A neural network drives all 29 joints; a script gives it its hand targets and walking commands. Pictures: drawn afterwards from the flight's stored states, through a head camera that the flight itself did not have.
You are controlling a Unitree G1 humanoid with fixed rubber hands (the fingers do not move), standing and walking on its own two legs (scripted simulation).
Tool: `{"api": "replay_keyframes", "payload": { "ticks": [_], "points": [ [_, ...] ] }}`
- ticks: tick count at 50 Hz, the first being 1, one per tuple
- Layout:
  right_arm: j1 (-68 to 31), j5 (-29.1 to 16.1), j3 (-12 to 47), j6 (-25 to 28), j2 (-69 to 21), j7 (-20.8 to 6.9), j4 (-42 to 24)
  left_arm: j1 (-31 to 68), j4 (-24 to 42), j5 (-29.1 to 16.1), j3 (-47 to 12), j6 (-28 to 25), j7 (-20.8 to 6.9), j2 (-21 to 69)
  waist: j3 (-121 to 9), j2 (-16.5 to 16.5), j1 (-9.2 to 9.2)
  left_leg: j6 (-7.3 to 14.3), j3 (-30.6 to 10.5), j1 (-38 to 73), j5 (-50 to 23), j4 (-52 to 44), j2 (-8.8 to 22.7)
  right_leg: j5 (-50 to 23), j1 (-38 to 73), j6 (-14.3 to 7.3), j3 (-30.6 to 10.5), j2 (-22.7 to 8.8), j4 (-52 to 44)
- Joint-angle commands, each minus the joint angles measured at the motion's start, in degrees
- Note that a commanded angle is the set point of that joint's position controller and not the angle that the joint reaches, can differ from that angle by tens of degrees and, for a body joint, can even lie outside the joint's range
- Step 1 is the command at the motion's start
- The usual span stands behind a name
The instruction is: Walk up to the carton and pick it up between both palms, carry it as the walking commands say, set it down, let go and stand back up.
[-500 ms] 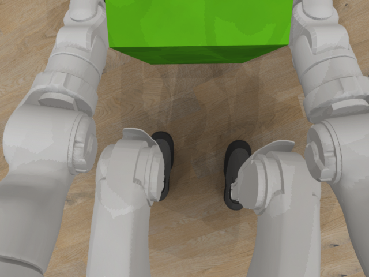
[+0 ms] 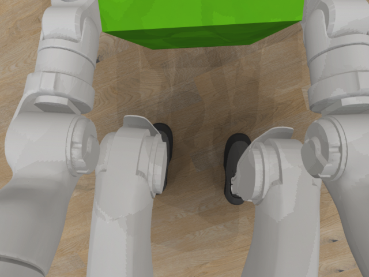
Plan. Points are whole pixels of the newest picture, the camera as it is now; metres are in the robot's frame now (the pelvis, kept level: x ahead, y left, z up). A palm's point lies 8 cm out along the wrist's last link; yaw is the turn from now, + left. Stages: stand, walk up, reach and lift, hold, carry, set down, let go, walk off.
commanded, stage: reach and lift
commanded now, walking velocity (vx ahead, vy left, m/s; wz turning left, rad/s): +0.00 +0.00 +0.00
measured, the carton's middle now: out of the picture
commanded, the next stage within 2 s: none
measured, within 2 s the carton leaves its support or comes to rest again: neither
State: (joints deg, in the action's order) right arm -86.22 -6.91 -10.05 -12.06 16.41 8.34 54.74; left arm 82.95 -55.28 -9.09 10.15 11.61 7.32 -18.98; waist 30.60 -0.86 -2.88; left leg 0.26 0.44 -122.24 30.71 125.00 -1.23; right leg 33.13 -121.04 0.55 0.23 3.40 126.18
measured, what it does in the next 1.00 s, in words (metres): rises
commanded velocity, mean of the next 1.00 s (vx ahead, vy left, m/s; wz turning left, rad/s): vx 0.00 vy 0.00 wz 0.00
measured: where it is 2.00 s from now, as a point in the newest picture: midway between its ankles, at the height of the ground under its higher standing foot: (196, 175)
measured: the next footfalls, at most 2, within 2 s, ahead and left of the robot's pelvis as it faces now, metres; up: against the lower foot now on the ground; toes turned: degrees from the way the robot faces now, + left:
none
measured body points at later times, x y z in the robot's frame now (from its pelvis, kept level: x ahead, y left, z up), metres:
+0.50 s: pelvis +0.02 +0.00 +0.05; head +0.34 +0.01 +0.36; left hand +0.55 +0.20 -0.07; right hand +0.58 -0.13 -0.06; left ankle +0.13 +0.11 -0.34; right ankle +0.12 -0.11 -0.34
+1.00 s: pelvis +0.02 +0.00 +0.09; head +0.33 +0.01 +0.42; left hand +0.53 +0.20 -0.01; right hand +0.56 -0.13 +0.00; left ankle +0.13 +0.11 -0.34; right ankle +0.12 -0.12 -0.34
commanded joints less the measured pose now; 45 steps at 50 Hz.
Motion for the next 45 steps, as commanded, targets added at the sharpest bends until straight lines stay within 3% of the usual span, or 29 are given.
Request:
{"api": "replay_keyframes", "payload": {
  "ticks": [1, 2, 3, 4, 6, 7, 8, 9, 10, 11, 14, 15, 17, 21, 22, 24, 29, 31, 32, 34, 36, 37, 39, 40, 41, 42, 43, 44, 45],
  "points": [
    [-33.0, -4.2, 18.7, -0.9, -61.8, -14.3, -9.8, 45.5, 19.2, -5.8, -22.1, -0.7, -16.7, 51.4, -110.0, -0.4, 0.23, -0.4, 4.1, 42.0, -20.8, -9.4, -4.6, -17.8, 36.3, -0.5, 4.2, 5.7, -10.0],
    [-29.7, -3.0, 17.4, -1.2, -62.9, -15.3, -7.2, 41.1, 16.2, -3.7, -20.8, -0.1, -17.0, 54.7, -102.1, 0.5, -1.24, -0.2, 4.5, 39.1, -17.7, -10.9, -4.9, -14.9, 32.3, -0.4, 4.2, 5.1, -11.1],
    [-26.1, 0.5, 15.1, -2.5, -63.4, -16.1, -3.1, 42.0, 14.9, -3.1, -19.4, 0.3, -18.1, 54.9, -95.5, -2.7, 2.51, 0.2, 3.7, 35.4, -12.3, -12.3, -4.5, -10.2, 29.4, -0.5, 5.0, 4.8, -12.4],
    [-25.0, 1.4, 12.9, -2.7, -63.8, -16.8, -2.6, 41.0, 15.4, -1.1, -19.5, 0.9, -18.5, 55.7, -92.6, 1.5, -0.80, -0.3, 4.6, 35.0, -12.5, -12.4, -4.5, -9.6, 25.7, -1.3, 4.3, 5.2, -12.8],
    [-27.8, 0.4, 14.9, -1.8, -62.0, -17.0, -12.4, 39.1, 16.8, -2.2, -21.3, 1.4, -18.8, 58.3, -103.0, 3.7, 1.05, -0.5, 4.2, 41.7, -19.4, -11.3, -4.9, -16.2, 28.6, -1.9, 5.0, 5.6, -12.3],
    [-32.0, -1.0, 15.6, -1.2, -62.7, -16.8, -13.6, 39.1, 16.8, -2.7, -18.9, 0.9, -18.7, 59.8, -100.4, 4.0, -1.32, -0.5, 4.4, 38.6, -21.2, -11.5, -5.7, -17.4, 28.6, -1.7, 4.4, 5.7, -12.1],
    [-30.7, -0.1, 15.7, -1.2, -62.6, -16.8, -15.8, 38.9, 20.4, -3.1, -19.8, 0.8, -18.2, 60.4, -107.3, 0.4, 0.45, -0.3, 3.2, 42.8, -24.1, -11.9, -6.2, -18.5, 29.2, -1.3, 5.0, 6.0, -12.5],
    [-26.7, 0.2, 13.4, -2.2, -65.3, -17.3, -9.5, 39.4, 19.3, -2.3, -18.8, 0.9, -18.1, 59.6, -100.5, 2.4, 0.07, -0.6, 3.2, 39.2, -20.9, -12.9, -5.6, -16.1, 25.2, -1.4, 4.7, 5.8, -13.2],
    [-26.6, -0.4, 15.1, -2.4, -66.5, -17.3, -12.7, 39.3, 21.2, -2.3, -20.4, 0.6, -17.7, 60.5, -106.1, 2.9, -1.19, -0.6, 4.6, 42.1, -23.9, -12.4, -6.2, -18.5, 27.3, -1.4, 4.0, 6.5, -13.8],
    [-26.2, 2.6, 14.7, -3.1, -64.5, -17.2, -10.9, 36.3, 16.7, 0.6, -16.2, 1.3, -17.9, 58.2, -101.1, -0.6, 0.38, -0.1, 4.1, 38.6, -20.9, -12.5, -6.2, -16.0, 26.6, -0.2, 3.9, 5.8, -14.8],
    [-24.8, 3.3, 13.4, -3.2, -64.7, -17.5, -10.6, 31.0, 14.1, 3.9, -15.0, 2.7, -17.9, 59.6, -95.9, 1.7, -1.95, -0.2, 3.7, 38.2, -20.6, -15.4, -6.2, -14.8, 22.3, -0.3, 4.3, 6.7, -15.9],
    [-22.6, 4.3, 10.9, -3.5, -66.2, -18.1, -10.3, 31.9, 15.2, 4.6, -15.1, 3.0, -18.1, 60.4, -93.1, 1.3, 0.57, 0.0, 2.7, 36.3, -18.6, -16.5, -6.0, -14.1, 20.2, -0.5, 4.7, 6.5, -16.7],
    [-16.9, 6.2, 8.1, -4.9, -67.8, -18.5, -3.4, 33.4, 16.4, 6.1, -12.8, 3.0, -18.1, 60.4, -88.3, 1.2, -1.05, 0.0, 4.0, 32.9, -15.3, -17.9, -6.1, -11.8, 19.5, -1.1, 3.4, 6.5, -18.8],
    [-15.5, 11.8, 4.7, -5.5, -65.3, -18.3, -1.8, 25.5, 9.2, 11.9, -5.2, 4.5, -20.0, 58.5, -79.3, -4.1, -1.20, 0.8, 3.5, 24.0, -13.0, -19.7, -6.4, -11.1, 18.1, -0.4, 3.0, 6.2, -22.1],
    [-12.7, 12.4, 2.7, -5.8, -66.2, -18.6, -1.4, 27.2, 11.7, 12.2, -6.5, 4.7, -19.6, 58.7, -81.8, 0.1, -0.08, 0.3, 3.7, 26.7, -13.0, -20.1, -6.6, -10.7, 17.1, -0.8, 2.8, 6.5, -22.0],
    [-16.5, 9.0, 7.1, -4.6, -66.8, -18.4, -6.2, 27.6, 16.2, 10.1, -8.9, 3.9, -20.1, 59.3, -89.6, -1.7, -2.67, 0.1, 3.4, 30.0, -19.3, -18.8, -6.8, -15.8, 20.7, -0.6, 2.9, 6.8, -20.9],
    [-17.7, 7.9, 10.5, -4.7, -67.0, -16.7, -11.4, 26.8, 19.9, 8.0, -13.3, 5.0, -20.5, 61.7, -99.6, -2.5, 1.30, -0.5, 3.1, 32.0, -18.9, -19.7, -6.8, -17.4, 28.6, 0.3, 3.7, 6.7, -22.1],
    [-25.4, 2.3, 18.4, -4.7, -68.4, -16.0, -22.9, 30.7, 28.4, 4.3, -19.2, 5.2, -19.7, 61.4, -118.5, -1.4, -1.51, -1.1, 4.6, 40.5, -25.5, -19.2, -6.9, -23.8, 39.1, 1.1, 3.1, 6.7, -21.4],
    [-24.1, 4.4, 16.9, -5.5, -66.5, -15.1, -20.3, 24.9, 21.0, 6.6, -15.5, 6.5, -19.4, 60.4, -112.1, -1.6, -3.39, -1.1, 5.0, 39.4, -22.8, -20.5, -6.6, -19.3, 35.6, 1.0, 2.8, 6.8, -23.3],
    [-19.1, 5.5, 15.0, -7.0, -67.9, -15.8, -13.3, 29.0, 23.1, 8.1, -15.6, 7.0, -20.0, 59.8, -105.8, -1.3, -2.79, -0.9, 5.4, 34.3, -16.8, -21.9, -6.6, -15.5, 33.9, 0.7, 2.1, 7.0, -25.0],
    [-19.0, 4.6, 17.6, -7.5, -70.4, -15.6, -18.2, 33.2, 32.1, 5.3, -19.4, 6.1, -19.6, 60.0, -116.7, -3.4, -1.25, -1.1, 4.8, 40.5, -21.8, -21.8, -6.8, -20.8, 39.6, 1.1, 3.3, 7.4, -23.7],
    [-16.3, 3.9, 17.3, -7.7, -70.7, -15.8, -18.6, 32.7, 33.4, 4.9, -21.1, 6.6, -19.3, 60.0, -118.2, 2.1, -2.92, -1.7, 5.2, 42.9, -25.7, -21.3, -6.6, -23.7, 38.8, 0.0, 2.0, 7.6, -23.5],
    [-15.6, 7.1, 13.3, -8.3, -69.0, -16.0, -13.9, 28.4, 25.6, 6.1, -16.5, 7.5, -20.2, 61.5, -114.6, -1.7, -0.76, -1.1, 5.6, 39.9, -20.5, -22.7, -6.8, -19.9, 41.8, 0.8, 2.2, 6.8, -26.0],
    [-17.3, 5.8, 15.4, -8.0, -70.8, -16.1, -18.8, 28.2, 26.9, 6.3, -19.5, 8.2, -20.4, 63.3, -116.8, 2.2, -1.88, -1.3, 5.5, 44.1, -21.5, -23.9, -7.0, -20.1, 40.8, 0.1, 2.0, 7.4, -26.3],
    [-14.6, 7.2, 16.2, -8.4, -71.4, -15.7, -18.0, 24.8, 24.7, 6.6, -18.3, 8.2, -20.6, 65.0, -116.8, -2.1, -0.38, -1.2, 5.4, 42.4, -22.3, -22.8, -7.2, -20.8, 43.1, 0.6, 2.6, 7.1, -26.5],
    [-21.3, 4.9, 18.0, -7.4, -69.3, -16.6, -22.2, 24.2, 22.1, 7.2, -18.1, 8.6, -20.7, 64.2, -112.5, 1.0, -3.12, -1.1, 4.8, 42.5, -21.6, -24.4, -6.9, -18.5, 38.1, 0.1, 2.4, 7.2, -26.6],
    [-16.5, 8.2, 16.0, -8.5, -67.6, -16.4, -18.1, 26.2, 25.9, 7.2, -17.4, 8.0, -20.9, 62.1, -113.6, -4.0, 0.83, -1.2, 4.1, 41.9, -22.3, -23.9, -6.9, -21.1, 40.5, 0.9, 2.7, 6.9, -27.2],
    [-17.3, 6.4, 17.0, -8.1, -69.1, -16.6, -19.8, 20.7, 20.9, 8.5, -16.3, 8.8, -20.9, 63.8, -111.5, -0.3, -2.13, -1.3, 5.2, 42.0, -22.6, -25.0, -7.2, -20.3, 40.2, 1.2, 2.7, 6.6, -27.6],
    [-15.9, 6.5, 16.3, -8.6, -70.0, -16.9, -17.7, 23.5, 22.6, 7.2, -17.2, 8.3, -20.5, 65.8, -109.9, 0.4, -0.65, -1.4, 4.9, 41.4, -22.4, -25.9, -6.9, -20.7, 39.4, 0.4, 2.5, 7.1, -28.0]
  ]
}}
